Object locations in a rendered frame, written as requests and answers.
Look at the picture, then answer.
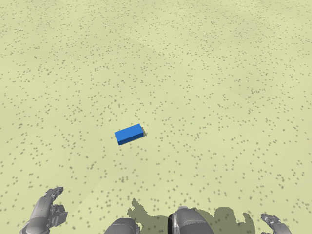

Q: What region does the left robot hand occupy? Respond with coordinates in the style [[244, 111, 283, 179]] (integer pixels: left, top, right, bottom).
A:
[[30, 187, 68, 229]]

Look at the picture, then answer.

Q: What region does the right robot hand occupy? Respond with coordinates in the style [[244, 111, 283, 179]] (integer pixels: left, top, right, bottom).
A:
[[261, 214, 292, 234]]

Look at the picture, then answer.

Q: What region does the carton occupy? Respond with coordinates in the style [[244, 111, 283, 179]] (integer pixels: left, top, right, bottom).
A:
[[115, 124, 144, 145]]

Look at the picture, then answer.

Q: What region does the left robot arm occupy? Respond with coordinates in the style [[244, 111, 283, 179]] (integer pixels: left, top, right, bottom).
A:
[[19, 217, 50, 234]]

